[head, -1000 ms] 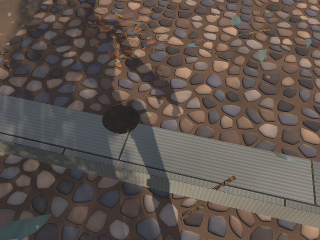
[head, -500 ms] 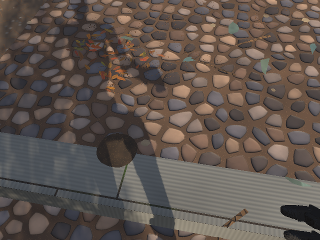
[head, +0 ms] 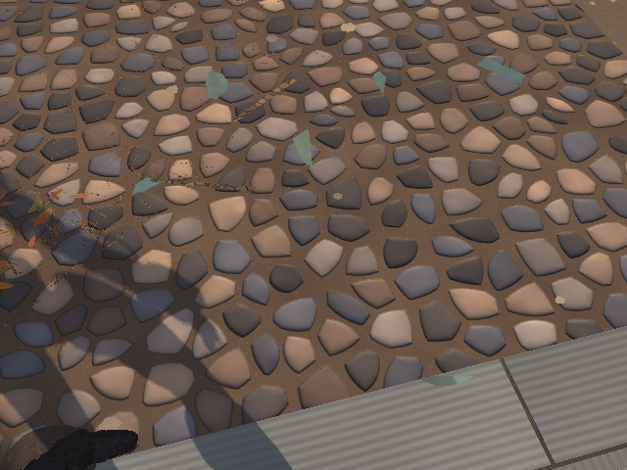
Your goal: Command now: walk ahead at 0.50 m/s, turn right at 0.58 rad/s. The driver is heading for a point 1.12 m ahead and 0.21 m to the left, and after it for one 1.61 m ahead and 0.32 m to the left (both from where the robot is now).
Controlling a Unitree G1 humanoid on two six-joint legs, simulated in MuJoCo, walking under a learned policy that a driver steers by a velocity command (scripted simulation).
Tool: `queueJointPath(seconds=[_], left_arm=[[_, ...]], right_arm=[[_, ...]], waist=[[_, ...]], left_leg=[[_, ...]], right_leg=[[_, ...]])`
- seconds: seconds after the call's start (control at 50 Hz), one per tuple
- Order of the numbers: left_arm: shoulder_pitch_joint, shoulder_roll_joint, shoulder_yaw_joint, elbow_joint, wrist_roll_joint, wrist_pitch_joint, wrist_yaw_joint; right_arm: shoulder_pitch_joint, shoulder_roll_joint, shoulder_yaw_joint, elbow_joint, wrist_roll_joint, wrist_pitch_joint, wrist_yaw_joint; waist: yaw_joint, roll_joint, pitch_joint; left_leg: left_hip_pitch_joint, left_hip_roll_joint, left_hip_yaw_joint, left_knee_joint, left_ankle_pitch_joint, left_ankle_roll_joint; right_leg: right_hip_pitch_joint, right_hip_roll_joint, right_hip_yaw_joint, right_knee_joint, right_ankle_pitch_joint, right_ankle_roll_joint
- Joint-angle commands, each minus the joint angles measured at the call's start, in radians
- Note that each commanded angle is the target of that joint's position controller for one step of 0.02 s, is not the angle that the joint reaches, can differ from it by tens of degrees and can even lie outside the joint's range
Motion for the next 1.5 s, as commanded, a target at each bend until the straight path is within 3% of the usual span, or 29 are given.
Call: queueJointPath(seconds=[0.02,0.04,0.1,0.16,0.22,0.3,0.36,0.38,0.42,0.46,0.48,0.5,0.52,0.56,0.58,0.62,0.66,0.72,0.82,0.94,0.98,1.0,1.02,1.04,1.08,1.14,1.26,1.42,1.5], left_arm=[[0.322,0.198,0.072,0.009,0.003,-0.014,0.011],[0.275,0.156,0.058,0.014,-0.002,-0.016,0.010],[0.162,0.114,0.033,-0.002,0.022,-0.023,0.026],[0.304,0.078,0.011,0.116,0.009,-0.014,0.029],[0.386,0.031,-0.020,0.214,0.004,0.003,0.024],[0.362,0.049,-0.031,0.253,0.023,0.006,0.064],[0.384,0.097,-0.017,0.309,-0.029,-0.024,0.072],[0.377,0.117,-0.015,0.309,-0.033,-0.024,0.071],[0.414,0.152,-0.010,0.325,0.002,0.002,0.071],[0.327,0.188,0.007,0.282,0.037,0.008,0.071],[0.373,0.083,-0.009,0.197,0.042,-0.016,0.063],[0.367,0.045,-0.022,0.219,0.078,-0.060,0.016],[0.355,0.078,0.004,0.219,0.040,-0.090,-0.027],[0.116,0.016,-0.019,0.108,0.002,-0.100,-0.025],[0.120,-0.011,-0.027,0.087,0.000,-0.095,-0.017],[0.178,-0.047,-0.049,0.066,-0.001,-0.078,-0.005],[0.159,-0.012,-0.048,0.040,0.024,-0.064,0.016],[0.023,0.013,-0.035,0.004,0.044,-0.077,0.040],[-0.215,-0.015,-0.033,-0.044,-0.005,-0.095,0.023],[-0.227,0.045,0.004,-0.031,-0.003,-0.127,-0.007],[-0.059,0.097,0.034,0.011,-0.001,-0.135,0.008],[0.103,0.140,0.050,0.033,0.012,-0.136,0.018],[0.247,0.215,0.071,0.044,0.033,-0.127,0.032],[0.257,0.167,0.061,0.062,0.015,-0.119,0.026],[0.161,0.052,0.034,0.039,0.006,-0.100,0.038],[0.123,0.038,0.027,0.079,0.023,-0.103,0.033],[0.148,0.082,0.044,0.159,0.015,-0.119,0.015],[0.306,0.143,0.047,0.261,-0.025,-0.077,0.016],[0.284,0.174,0.048,0.278,-0.030,-0.050,0.029]], right_arm=[[-0.074,-0.123,-0.005,-0.160,0.024,-0.064,0.020],[-0.087,-0.100,0.003,-0.164,0.009,-0.066,0.014],[-0.054,-0.078,0.003,-0.154,-0.020,-0.037,0.014],[-0.012,0.035,0.040,-0.121,0.011,0.007,0.010],[-0.214,0.131,0.097,-0.246,0.023,0.011,0.005],[-0.346,0.126,0.128,-0.374,-0.023,-0.011,0.014],[-0.316,0.089,0.112,-0.369,-0.003,-0.007,0.015],[-0.299,0.082,0.109,-0.368,0.004,-0.011,0.019],[-0.221,0.032,0.081,-0.354,0.007,-0.006,0.037],[0.027,-0.072,0.036,-0.289,0.012,0.010,0.057],[0.097,-0.185,-0.002,-0.256,-0.019,0.005,0.058],[0.186,-0.195,-0.003,-0.204,-0.033,0.022,0.034],[0.136,-0.118,0.010,-0.192,-0.038,0.017,0.015],[0.084,-0.033,0.030,-0.128,-0.016,0.003,0.036],[0.051,0.018,0.044,-0.105,-0.033,-0.003,0.045],[-0.007,0.059,0.047,-0.090,-0.021,-0.005,0.054],[-0.033,0.005,0.027,-0.092,-0.001,-0.009,0.046],[0.052,-0.046,0.008,-0.075,-0.004,-0.028,0.022],[0.186,-0.069,-0.007,-0.052,0.012,0.001,-0.022],[0.164,-0.091,-0.029,-0.045,0.014,0.038,-0.032],[0.111,-0.094,-0.035,-0.068,0.006,0.041,-0.029],[0.070,-0.072,-0.025,-0.100,-0.007,0.037,-0.020],[0.163,0.012,-0.002,-0.121,-0.010,0.028,-0.014],[0.258,0.006,0.012,-0.122,0.008,0.021,-0.014],[0.092,-0.119,-0.024,-0.132,0.017,0.028,-0.014],[0.017,-0.060,-0.026,-0.162,0.011,0.029,-0.004],[-0.066,0.000,-0.011,-0.183,0.001,0.035,0.003],[-0.373,0.012,0.009,-0.269,0.005,-0.006,0.046],[-0.154,-0.085,-0.040,-0.224,-0.004,-0.017,0.040]], waist=[[0.164,-0.067,-0.271],[0.114,0.020,-0.160],[0.020,-0.049,-0.069],[0.042,-0.109,-0.045],[0.070,-0.054,0.054],[0.056,-0.037,-0.011],[0.045,-0.097,-0.075],[0.027,-0.119,-0.106],[-0.023,-0.230,-0.196],[-0.139,-0.218,-0.319],[-0.083,0.168,-0.425],[-0.076,0.393,-0.533],[-0.042,0.237,-0.454],[0.000,-0.029,-0.073],[0.064,-0.043,-0.027],[0.129,0.034,-0.015],[0.147,0.014,-0.025],[0.074,0.063,-0.062],[-0.041,0.105,-0.076],[-0.028,0.130,-0.055],[0.056,0.138,-0.146],[0.135,0.117,-0.292],[0.135,-0.094,-0.466],[0.100,-0.330,-0.544],[0.119,-0.078,-0.248],[0.063,-0.066,-0.079],[0.046,-0.048,-0.037],[0.140,-0.035,0.010],[-0.024,-0.085,-0.140]], left_leg=[[-0.732,-0.029,-0.180,0.524,0.020,0.005],[-0.719,0.011,-0.165,0.450,0.077,0.005],[-0.603,0.040,-0.133,0.448,0.155,-0.030],[-0.892,0.021,-0.071,0.979,0.013,-0.040],[-1.204,0.013,-0.095,1.124,0.014,0.002],[-0.945,0.018,-0.006,0.642,0.280,-0.010],[-0.706,0.041,0.064,0.345,0.273,0.047],[-0.580,-0.006,0.118,0.207,0.233,0.088],[-0.495,-0.107,0.165,0.122,0.124,0.139],[-0.233,-0.142,-0.022,-0.120,0.154,0.201],[0.111,0.070,-0.532,-0.305,0.151,0.345],[0.316,0.203,-1.048,-0.666,0.164,0.424],[0.233,0.270,-1.095,-0.722,0.023,0.383],[-0.096,0.200,-0.781,-0.675,0.020,0.301],[-0.203,0.134,-0.606,-0.683,0.102,0.262],[-0.265,0.023,-0.393,-0.695,0.202,0.245],[-0.308,-0.035,-0.299,-0.731,0.299,0.259],[-0.196,-0.021,-0.291,-0.784,0.580,0.245],[0.071,0.031,-0.381,-0.782,0.477,0.227],[0.191,0.086,-0.498,-0.664,0.561,0.211],[0.151,0.041,-0.473,-0.508,0.795,0.174],[0.030,0.002,-0.448,-0.310,0.745,0.148],[-0.296,-0.127,-0.339,0.028,0.375,0.077],[-0.500,-0.144,-0.287,0.250,-0.111,0.052],[-0.558,-0.031,-0.249,0.345,0.062,0.036],[-0.501,0.035,-0.215,0.259,0.169,0.038],[-0.543,0.049,-0.200,0.045,0.307,0.019],[-0.489,0.010,-0.082,-0.412,0.437,0.061],[-0.088,-0.072,-0.046,-0.548,0.408,0.131]], right_leg=[[0.750,-0.369,0.725,-0.370,-0.170,-0.290],[0.595,-0.316,0.631,-0.382,-0.204,-0.239],[0.314,-0.244,0.474,-0.432,0.051,-0.210],[0.311,-0.263,0.387,-0.396,0.091,-0.205],[0.271,-0.267,0.310,-0.372,-0.107,-0.134],[0.081,-0.219,0.176,-0.543,-0.086,-0.110],[0.290,-0.247,0.075,-0.639,0.270,-0.098],[0.357,-0.237,0.029,-0.586,0.659,-0.084],[0.610,-0.299,0.021,-0.378,1.485,-0.067],[0.649,-0.291,-0.002,-0.003,1.607,-0.036],[0.239,-0.127,0.026,0.390,1.042,0.017],[-0.018,0.096,0.165,0.759,-0.076,0.044],[-0.173,0.054,0.272,1.054,-0.117,0.045],[-0.352,-0.019,0.164,1.132,-0.129,0.004],[-0.326,-0.067,0.148,1.105,-0.095,-0.018],[-0.320,-0.097,0.118,1.039,-0.036,-0.011],[-0.261,-0.113,0.067,0.758,-0.007,0.047],[-0.252,-0.099,0.024,0.488,0.146,0.102],[-0.254,-0.040,0.059,-0.020,0.230,0.165],[-0.089,-0.013,0.108,-0.228,0.192,0.112],[0.177,-0.011,0.082,-0.272,0.178,0.067],[0.469,-0.120,0.160,-0.211,0.174,0.005],[0.884,-0.362,0.483,-0.175,0.132,-0.128],[0.983,-0.500,0.816,-0.277,-0.051,-0.214],[0.662,-0.413,0.563,-0.343,-0.149,-0.121],[0.392,-0.295,0.308,-0.439,0.056,-0.078],[0.331,-0.265,0.114,-0.500,0.313,-0.106],[0.510,-0.293,0.075,-0.470,0.390,-0.082],[0.504,-0.260,0.055,-0.187,0.730,-0.024]])
Velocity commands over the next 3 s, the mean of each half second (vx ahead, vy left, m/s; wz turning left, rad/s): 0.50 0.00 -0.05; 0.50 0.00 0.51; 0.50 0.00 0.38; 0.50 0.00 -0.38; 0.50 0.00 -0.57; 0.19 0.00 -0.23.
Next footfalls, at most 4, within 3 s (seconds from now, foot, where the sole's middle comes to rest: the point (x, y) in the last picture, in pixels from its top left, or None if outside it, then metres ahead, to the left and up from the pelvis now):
0.46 left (259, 447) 0.45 0.12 -0.63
1.00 right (308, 280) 0.81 0.01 -0.63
1.52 left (153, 236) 0.95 0.37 -0.63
2.02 right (223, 131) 1.30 0.22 -0.63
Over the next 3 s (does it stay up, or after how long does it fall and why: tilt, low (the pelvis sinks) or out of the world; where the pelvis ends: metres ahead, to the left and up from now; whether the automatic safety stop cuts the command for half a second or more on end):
stays up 1.54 0.33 0.14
